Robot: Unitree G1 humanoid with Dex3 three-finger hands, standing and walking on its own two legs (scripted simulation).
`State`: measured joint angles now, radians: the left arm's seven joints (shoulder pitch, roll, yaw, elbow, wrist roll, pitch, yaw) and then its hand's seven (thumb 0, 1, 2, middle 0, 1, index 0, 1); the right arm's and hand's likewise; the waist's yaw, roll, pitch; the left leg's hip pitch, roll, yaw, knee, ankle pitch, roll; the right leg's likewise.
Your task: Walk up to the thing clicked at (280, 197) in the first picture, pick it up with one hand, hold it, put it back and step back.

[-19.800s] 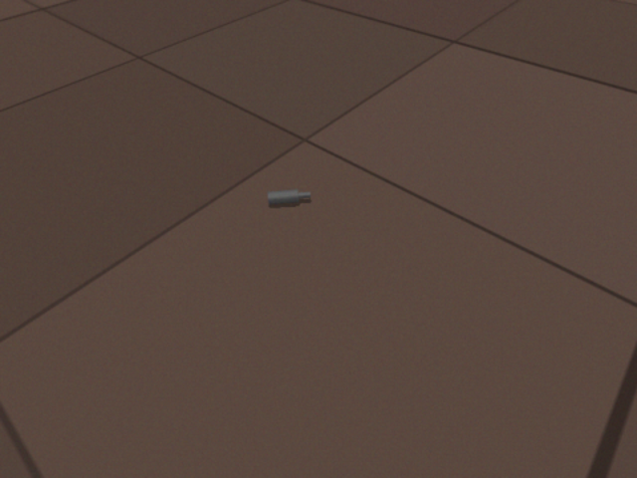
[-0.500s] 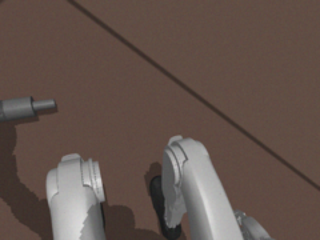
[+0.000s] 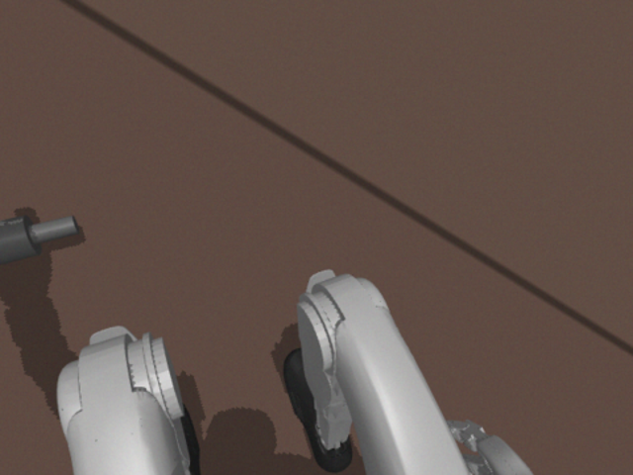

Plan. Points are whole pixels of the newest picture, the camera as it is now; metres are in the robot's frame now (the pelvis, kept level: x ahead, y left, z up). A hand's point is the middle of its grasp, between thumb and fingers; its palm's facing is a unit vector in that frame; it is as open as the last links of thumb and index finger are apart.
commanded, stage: approach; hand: left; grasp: from above
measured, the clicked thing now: out of the picture +0.47 +0.33 -0.29
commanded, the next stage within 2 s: close in in 0.24 s
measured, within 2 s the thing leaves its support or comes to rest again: neither
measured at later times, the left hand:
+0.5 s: hand out of the picture +0.44 +0.35 -0.19, palm faces -0.42 -0.11 -0.90, open 14.1 cm
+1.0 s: hand out of the picture +0.45 +0.34 -0.24, palm faces -0.47 -0.11 -0.88, open 14.1 cm
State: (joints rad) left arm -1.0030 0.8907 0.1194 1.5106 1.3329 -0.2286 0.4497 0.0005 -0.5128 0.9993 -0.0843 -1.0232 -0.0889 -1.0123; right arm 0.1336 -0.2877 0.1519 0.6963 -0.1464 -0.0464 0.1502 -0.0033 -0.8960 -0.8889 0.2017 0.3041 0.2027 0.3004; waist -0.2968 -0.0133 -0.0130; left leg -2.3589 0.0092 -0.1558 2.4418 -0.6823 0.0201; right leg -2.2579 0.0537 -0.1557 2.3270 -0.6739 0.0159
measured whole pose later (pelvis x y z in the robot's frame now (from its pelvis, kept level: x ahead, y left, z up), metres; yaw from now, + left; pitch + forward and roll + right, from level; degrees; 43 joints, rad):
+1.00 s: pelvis +0.00 +0.00 -0.02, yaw -2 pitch +29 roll -12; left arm -1.01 1.04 0.15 1.63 1.33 -0.33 0.50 0.00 -0.50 0.97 -0.07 -1.01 -0.07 -1.00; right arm 0.13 -0.31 0.25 0.68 -0.21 -0.13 0.16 0.00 -0.90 -0.90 0.20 0.30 0.20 0.30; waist -0.34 -0.12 0.13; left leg -2.36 0.01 -0.21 2.53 -0.70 0.01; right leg -2.26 0.07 -0.20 2.38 -0.67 0.02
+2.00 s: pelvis +0.00 +0.00 -0.02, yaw -4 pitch +27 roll -15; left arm -1.00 1.11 0.15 1.68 1.31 -0.32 0.57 0.00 -0.53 1.02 -0.08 -1.02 -0.06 -1.03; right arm 0.09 -0.35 0.31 0.64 -0.24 -0.19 0.21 0.00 -0.90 -0.90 0.20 0.30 0.20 0.30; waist -0.35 -0.16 0.18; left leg -2.35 0.02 -0.25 2.56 -0.72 0.02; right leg -2.23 0.09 -0.23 2.38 -0.66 0.03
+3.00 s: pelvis +0.00 +0.01 -0.02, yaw -5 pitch +26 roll -16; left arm -1.01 1.13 0.12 1.68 1.32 -0.33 0.56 0.00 0.08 0.67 -0.42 -0.90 -0.49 -0.82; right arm 0.06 -0.36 0.33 0.63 -0.24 -0.19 0.20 0.00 -0.90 -0.90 0.20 0.30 0.20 0.30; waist -0.34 -0.17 0.18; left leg -2.34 0.02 -0.26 2.56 -0.71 0.02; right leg -2.21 0.09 -0.24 2.37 -0.66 0.03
